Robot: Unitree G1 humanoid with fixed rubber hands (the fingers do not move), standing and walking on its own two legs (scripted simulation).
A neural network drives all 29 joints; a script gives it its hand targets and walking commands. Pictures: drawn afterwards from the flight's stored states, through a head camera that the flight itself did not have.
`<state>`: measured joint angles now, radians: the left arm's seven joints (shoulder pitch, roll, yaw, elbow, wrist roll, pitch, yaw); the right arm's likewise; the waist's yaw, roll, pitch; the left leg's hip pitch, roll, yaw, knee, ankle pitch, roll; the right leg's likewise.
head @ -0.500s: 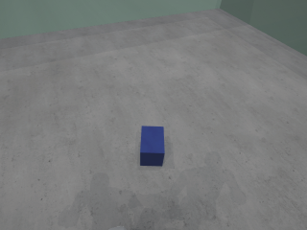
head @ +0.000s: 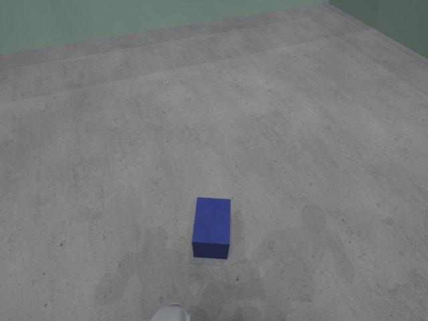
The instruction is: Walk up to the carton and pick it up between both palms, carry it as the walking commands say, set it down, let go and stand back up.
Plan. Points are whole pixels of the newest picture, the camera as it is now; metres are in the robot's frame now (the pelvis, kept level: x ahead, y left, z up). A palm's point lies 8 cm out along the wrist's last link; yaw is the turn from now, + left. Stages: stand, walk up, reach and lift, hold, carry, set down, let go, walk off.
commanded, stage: walk up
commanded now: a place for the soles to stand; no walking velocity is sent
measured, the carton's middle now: (212, 228) +0.59 +0.02 -0.66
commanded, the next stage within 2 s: none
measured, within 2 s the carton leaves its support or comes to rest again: neither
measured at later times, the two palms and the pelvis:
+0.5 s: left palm (54, 318) +0.14 +0.31 -0.09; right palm (369, 304) +0.18 -0.29 -0.09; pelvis +0.05 +0.00 +0.02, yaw -1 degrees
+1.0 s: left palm out of the picture +0.13 +0.31 -0.08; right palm out of the picture +0.11 -0.31 -0.08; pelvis +0.06 +0.01 +0.03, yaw +0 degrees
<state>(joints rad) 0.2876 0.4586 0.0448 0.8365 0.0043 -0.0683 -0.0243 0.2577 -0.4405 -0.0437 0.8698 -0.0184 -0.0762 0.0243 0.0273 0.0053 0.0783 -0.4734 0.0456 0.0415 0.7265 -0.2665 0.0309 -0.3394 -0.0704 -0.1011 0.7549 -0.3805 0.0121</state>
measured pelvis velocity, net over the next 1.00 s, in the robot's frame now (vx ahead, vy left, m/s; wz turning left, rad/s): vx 0.06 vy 0.01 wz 0.00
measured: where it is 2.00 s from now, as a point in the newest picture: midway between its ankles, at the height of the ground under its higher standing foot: outside the picture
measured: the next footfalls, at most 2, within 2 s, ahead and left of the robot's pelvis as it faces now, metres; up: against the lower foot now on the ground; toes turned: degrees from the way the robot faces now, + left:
right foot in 1.46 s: +0.27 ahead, -0.12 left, +0.00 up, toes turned +14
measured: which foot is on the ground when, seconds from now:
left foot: down 0.00-1.00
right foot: down 0.00-1.00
